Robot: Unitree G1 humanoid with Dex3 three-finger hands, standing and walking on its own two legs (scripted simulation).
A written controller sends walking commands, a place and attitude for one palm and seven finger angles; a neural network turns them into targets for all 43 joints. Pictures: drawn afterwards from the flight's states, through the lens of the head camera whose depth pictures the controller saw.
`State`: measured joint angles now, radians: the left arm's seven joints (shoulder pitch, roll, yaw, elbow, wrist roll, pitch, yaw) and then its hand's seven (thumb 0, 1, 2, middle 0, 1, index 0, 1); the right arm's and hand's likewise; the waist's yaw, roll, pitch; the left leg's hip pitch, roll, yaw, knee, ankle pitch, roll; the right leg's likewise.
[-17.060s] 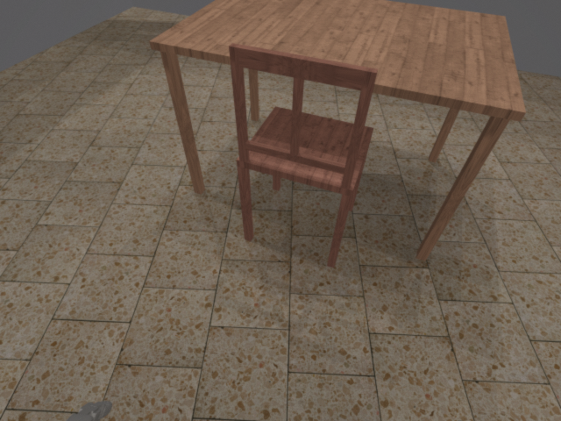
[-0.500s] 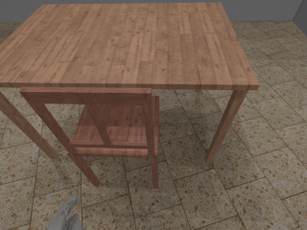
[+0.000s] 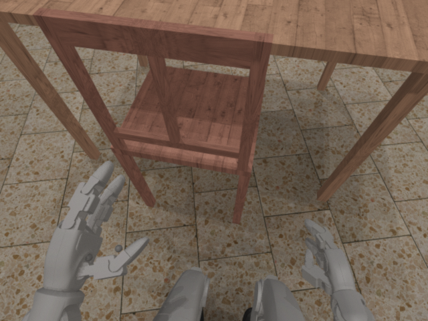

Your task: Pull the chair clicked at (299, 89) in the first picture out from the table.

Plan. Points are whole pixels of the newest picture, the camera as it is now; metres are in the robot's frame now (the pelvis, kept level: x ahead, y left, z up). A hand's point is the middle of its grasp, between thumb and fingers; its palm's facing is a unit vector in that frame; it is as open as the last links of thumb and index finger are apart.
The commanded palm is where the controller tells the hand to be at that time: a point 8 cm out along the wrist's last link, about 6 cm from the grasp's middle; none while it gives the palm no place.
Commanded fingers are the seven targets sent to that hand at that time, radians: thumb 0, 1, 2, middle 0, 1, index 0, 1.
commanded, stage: raise the hand toward the chair's back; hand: left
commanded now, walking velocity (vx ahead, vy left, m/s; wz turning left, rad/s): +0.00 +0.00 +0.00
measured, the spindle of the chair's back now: (167, 104) +0.52 +0.18 +0.04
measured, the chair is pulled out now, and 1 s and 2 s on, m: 0.00 0.00 0.00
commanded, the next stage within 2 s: aim the fingers beside a spindle in 1.44 s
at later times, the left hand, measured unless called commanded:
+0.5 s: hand (131, 237) +0.23 +0.17 +0.06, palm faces -0.11 -0.99 -0.06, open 15.5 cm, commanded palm +0.21 +0.24 +0.09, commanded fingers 0.00 -0.48 0.31 -0.06 -0.08 -0.06 -0.08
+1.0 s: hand (105, 195) +0.28 +0.21 +0.10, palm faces -0.01 -1.00 -0.07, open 16.9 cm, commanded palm +0.24 +0.26 +0.10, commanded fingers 0.00 -0.50 0.30 -0.06 -0.08 -0.06 -0.08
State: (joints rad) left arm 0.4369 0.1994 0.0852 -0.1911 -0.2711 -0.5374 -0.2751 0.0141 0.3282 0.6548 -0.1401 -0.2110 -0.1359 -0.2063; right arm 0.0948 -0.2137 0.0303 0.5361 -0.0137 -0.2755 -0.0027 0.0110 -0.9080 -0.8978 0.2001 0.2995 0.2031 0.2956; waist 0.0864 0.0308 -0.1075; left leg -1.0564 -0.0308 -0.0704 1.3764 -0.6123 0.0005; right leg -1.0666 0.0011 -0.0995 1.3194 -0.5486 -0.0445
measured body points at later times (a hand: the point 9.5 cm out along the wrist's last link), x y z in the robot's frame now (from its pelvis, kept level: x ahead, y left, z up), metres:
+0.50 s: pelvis +0.00 +0.00 +0.02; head +0.08 +0.01 +0.46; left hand +0.23 +0.22 +0.06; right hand +0.18 -0.26 -0.05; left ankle +0.03 +0.12 -0.61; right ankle +0.05 -0.10 -0.61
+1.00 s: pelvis +0.02 +0.00 +0.03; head +0.10 +0.01 +0.48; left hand +0.27 +0.26 +0.11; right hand +0.20 -0.24 -0.05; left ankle +0.03 +0.12 -0.61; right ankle +0.05 -0.10 -0.61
